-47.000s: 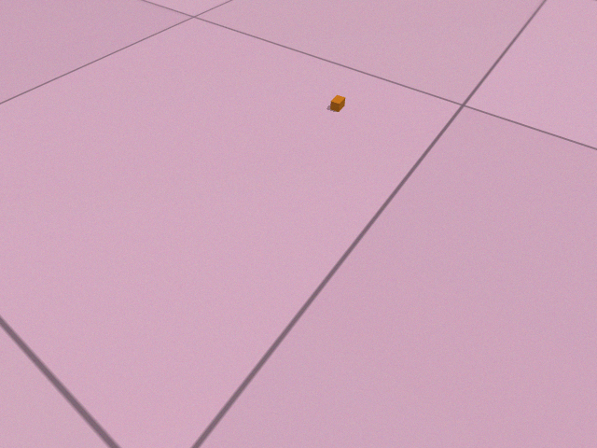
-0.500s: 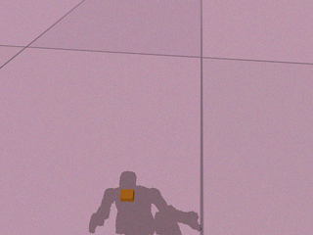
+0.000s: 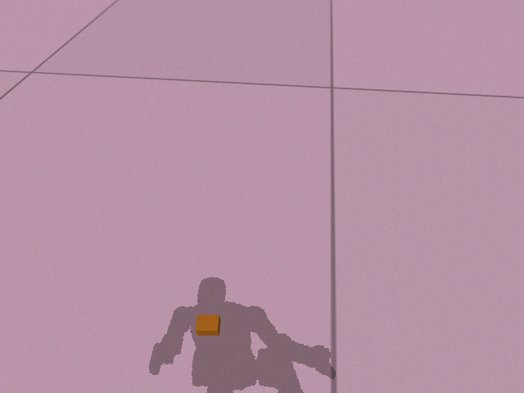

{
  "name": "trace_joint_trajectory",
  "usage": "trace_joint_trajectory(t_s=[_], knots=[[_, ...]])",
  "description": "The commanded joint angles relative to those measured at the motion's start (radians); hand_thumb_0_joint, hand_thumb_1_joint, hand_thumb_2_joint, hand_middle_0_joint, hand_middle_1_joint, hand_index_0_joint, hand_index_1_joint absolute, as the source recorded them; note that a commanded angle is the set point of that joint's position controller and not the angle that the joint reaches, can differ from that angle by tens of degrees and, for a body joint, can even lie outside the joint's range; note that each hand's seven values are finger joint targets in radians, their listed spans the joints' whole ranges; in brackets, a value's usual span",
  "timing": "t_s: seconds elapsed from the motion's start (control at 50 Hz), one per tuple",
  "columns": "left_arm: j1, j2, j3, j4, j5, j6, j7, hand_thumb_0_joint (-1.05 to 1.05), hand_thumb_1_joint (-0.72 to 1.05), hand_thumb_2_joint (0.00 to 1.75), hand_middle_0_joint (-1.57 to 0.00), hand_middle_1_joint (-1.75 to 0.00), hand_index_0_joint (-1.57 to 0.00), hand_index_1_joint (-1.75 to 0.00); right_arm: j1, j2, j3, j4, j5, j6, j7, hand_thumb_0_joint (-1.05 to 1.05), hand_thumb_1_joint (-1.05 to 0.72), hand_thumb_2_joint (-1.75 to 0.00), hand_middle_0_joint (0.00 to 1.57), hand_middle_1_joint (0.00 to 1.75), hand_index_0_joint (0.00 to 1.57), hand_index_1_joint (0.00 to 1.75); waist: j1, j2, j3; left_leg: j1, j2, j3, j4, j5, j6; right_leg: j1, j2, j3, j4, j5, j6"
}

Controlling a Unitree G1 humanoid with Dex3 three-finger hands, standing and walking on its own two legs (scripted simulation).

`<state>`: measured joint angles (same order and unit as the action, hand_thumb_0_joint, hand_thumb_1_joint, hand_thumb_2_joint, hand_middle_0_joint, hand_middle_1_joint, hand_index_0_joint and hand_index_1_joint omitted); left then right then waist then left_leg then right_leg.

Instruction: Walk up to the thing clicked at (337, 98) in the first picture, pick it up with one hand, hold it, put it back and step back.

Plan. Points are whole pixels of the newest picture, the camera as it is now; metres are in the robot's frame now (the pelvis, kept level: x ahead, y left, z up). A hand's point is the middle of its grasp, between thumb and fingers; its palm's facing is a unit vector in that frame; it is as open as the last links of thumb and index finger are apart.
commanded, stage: stand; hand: left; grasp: from above
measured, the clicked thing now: (208, 325) +0.47 +0.25 -0.75
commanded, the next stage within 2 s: step back in 1.00 s
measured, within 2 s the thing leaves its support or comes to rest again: neither
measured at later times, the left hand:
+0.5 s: hand out of the picture +0.08 +0.25 -0.16, palm faces +0.00 -0.94 -0.34, open 7.4 cm
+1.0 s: hand out of the picture +0.07 +0.25 -0.16, palm faces -0.01 -0.94 -0.34, open 7.4 cm
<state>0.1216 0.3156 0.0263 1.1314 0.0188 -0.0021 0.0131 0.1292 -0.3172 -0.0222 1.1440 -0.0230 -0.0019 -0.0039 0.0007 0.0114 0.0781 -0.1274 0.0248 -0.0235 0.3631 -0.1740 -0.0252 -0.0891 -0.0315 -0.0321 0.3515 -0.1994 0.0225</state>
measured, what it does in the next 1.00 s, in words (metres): stands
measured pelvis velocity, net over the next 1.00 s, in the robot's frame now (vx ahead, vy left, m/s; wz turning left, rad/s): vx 0.00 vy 0.00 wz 0.00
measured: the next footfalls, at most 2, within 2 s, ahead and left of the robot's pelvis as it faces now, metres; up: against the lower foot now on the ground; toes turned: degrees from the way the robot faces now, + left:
right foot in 1.72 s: -0.08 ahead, -0.07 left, +0.00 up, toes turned -1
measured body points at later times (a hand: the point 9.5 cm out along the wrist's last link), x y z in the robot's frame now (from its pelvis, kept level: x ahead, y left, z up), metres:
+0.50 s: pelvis +0.00 +0.00 +0.00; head +0.01 +0.00 +0.45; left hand +0.08 +0.29 -0.13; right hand +0.08 -0.30 -0.13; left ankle +0.02 +0.14 -0.75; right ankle +0.00 -0.13 -0.75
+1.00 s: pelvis +0.00 +0.00 +0.00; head +0.01 -0.01 +0.45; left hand +0.07 +0.29 -0.13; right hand +0.07 -0.30 -0.14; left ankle +0.02 +0.14 -0.75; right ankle +0.00 -0.13 -0.75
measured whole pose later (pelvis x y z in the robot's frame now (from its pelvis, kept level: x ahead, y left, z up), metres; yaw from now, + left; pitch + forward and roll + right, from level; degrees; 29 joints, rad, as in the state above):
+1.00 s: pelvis +0.00 +0.00 +0.00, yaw +0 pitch -3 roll +0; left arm 0.13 0.34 0.02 1.13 0.01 -0.01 0.00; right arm 0.12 -0.33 -0.01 1.15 -0.02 0.00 0.01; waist 0.00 0.00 0.06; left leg -0.12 0.03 -0.02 0.33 -0.16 -0.03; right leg -0.09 -0.03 -0.03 0.34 -0.20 0.02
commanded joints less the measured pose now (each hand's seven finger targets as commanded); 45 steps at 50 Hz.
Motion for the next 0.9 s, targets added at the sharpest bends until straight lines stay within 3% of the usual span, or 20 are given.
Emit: trace_joint_trajectory(t_s=[0.0,0.08,0.24,0.3,0.36,0.5,0.58,0.68,0.72,0.82,0.86,0.88], knots=[[-0.032,0.202,0.036,-0.056,-0.006,-0.025,0.011,0.0,0.9,0.9,-0.2,-0.3,-0.2,-0.3,-0.032,-0.2,-0.029,-0.054,0.004,-0.024,-0.016,0.0,-0.9,-0.9,0.2,0.3,0.2,0.3,0.003,0.001,-0.11,0.045,0.092,-0.067,-0.049,0.204,0.039,0.015,-0.101,0.081,-0.057,0.184,-0.027],[-0.044,0.206,0.037,-0.058,-0.005,-0.025,0.013,0.0,0.9,0.9,-0.2,-0.3,-0.2,-0.3,-0.045,-0.202,-0.028,-0.054,0.004,-0.021,-0.017,0.0,-0.9,-0.9,0.2,0.3,0.2,0.3,0.002,-0.006,-0.111,0.042,0.094,-0.067,-0.053,0.219,0.039,0.022,-0.102,0.072,-0.055,0.207,-0.023],[-0.052,0.208,0.034,-0.055,-0.003,-0.022,0.011,0.0,0.9,0.9,-0.2,-0.3,-0.2,-0.3,-0.056,-0.207,-0.027,-0.048,0.006,-0.02,-0.016,0.0,-0.9,-0.9,0.2,0.3,0.2,0.3,0.001,0.001,-0.079,0.024,0.095,-0.068,-0.075,0.154,0.033,0.005,-0.099,0.07,-0.071,0.119,-0.024],[-0.05,0.21,0.032,-0.056,-0.002,-0.024,0.01,0.0,0.9,0.9,-0.2,-0.3,-0.2,-0.3,-0.065,-0.213,-0.029,-0.049,0.007,-0.022,-0.015,0.0,-0.9,-0.9,0.2,0.3,0.2,0.3,0.003,-0.002,-0.087,0.036,0.098,-0.07,-0.072,0.171,0.033,0.005,-0.1,0.072,-0.075,0.132,-0.026],[-0.052,0.215,0.032,-0.057,-0.002,-0.026,0.009,0.0,0.9,0.9,-0.2,-0.3,-0.2,-0.3,-0.062,-0.21,-0.029,-0.05,0.006,-0.02,-0.012,0.0,-0.9,-0.9,0.2,0.3,0.2,0.3,-0.001,-0.011,-0.072,0.017,0.092,-0.07,-0.081,0.119,0.034,-0.003,-0.101,0.075,-0.085,0.096,-0.026],[-0.049,0.22,0.031,-0.064,-0.003,-0.027,0.006,0.0,0.9,0.9,-0.2,-0.3,-0.2,-0.3,-0.068,-0.211,-0.03,-0.051,0.008,-0.024,-0.011,0.0,-0.9,-0.9,0.2,0.3,0.2,0.3,0.001,0.003,-0.101,0.04,0.097,-0.068,-0.077,0.182,0.031,0.005,-0.1,0.072,-0.071,0.141,-0.034],[-0.041,0.22,0.028,-0.063,-0.003,-0.028,0.006,0.0,0.9,0.9,-0.2,-0.3,-0.2,-0.3,-0.069,-0.215,-0.029,-0.05,0.008,-0.023,-0.009,0.0,-0.9,-0.9,0.2,0.3,0.2,0.3,0.003,0.002,-0.086,0.023,0.096,-0.068,-0.08,0.141,0.033,0.003,-0.102,0.073,-0.079,0.117,-0.031],[-0.04,0.223,0.028,-0.059,-0.003,-0.024,0.002,0.0,0.9,0.9,-0.2,-0.3,-0.2,-0.3,-0.061,-0.21,-0.026,-0.048,0.008,-0.02,-0.006,0.0,-0.9,-0.9,0.2,0.3,0.2,0.3,-0.001,-0.007,-0.053,0.01,0.091,-0.075,-0.1,0.055,0.032,-0.039,-0.095,0.074,-0.092,0.013,-0.035],[-0.044,0.227,0.03,-0.063,-0.004,-0.027,0.003,0.0,0.9,0.9,-0.2,-0.3,-0.2,-0.3,-0.06,-0.22,-0.03,-0.05,0.006,-0.023,-0.007,0.0,-0.9,-0.9,0.2,0.3,0.2,0.3,-0.001,0.0,-0.088,0.023,0.097,-0.074,-0.088,0.107,0.038,-0.012,-0.102,0.079,-0.079,0.075,-0.035],[-0.034,0.226,0.027,-0.064,-0.004,-0.028,0.003,0.0,0.9,0.9,-0.2,-0.3,-0.2,-0.3,-0.061,-0.217,-0.029,-0.054,0.009,-0.023,-0.007,0.0,-0.9,-0.9,0.2,0.3,0.2,0.3,-0.001,-0.01,-0.087,0.032,0.098,-0.073,-0.082,0.137,0.033,-0.015,-0.099,0.073,-0.077,0.094,-0.034],[-0.04,0.228,0.028,-0.06,-0.006,-0.025,0.002,0.0,0.9,0.9,-0.2,-0.3,-0.2,-0.3,-0.051,-0.222,-0.026,-0.048,0.008,-0.02,-0.008,0.0,-0.9,-0.9,0.2,0.3,0.2,0.3,-0.004,-0.001,-0.051,-0.002,0.092,-0.073,-0.095,0.05,0.034,-0.028,-0.099,0.083,-0.091,0.028,-0.036],[-0.032,0.227,0.027,-0.06,-0.006,-0.026,0.001,0.0,0.9,0.9,-0.2,-0.3,-0.2,-0.3,-0.05,-0.221,-0.026,-0.049,0.007,-0.021,-0.006,0.0,-0.9,-0.9,0.2,0.3,0.2,0.3,-0.001,0.005,-0.067,0.009,0.095,-0.075,-0.091,0.062,0.037,-0.017,-0.101,0.083,-0.087,0.04,-0.037]])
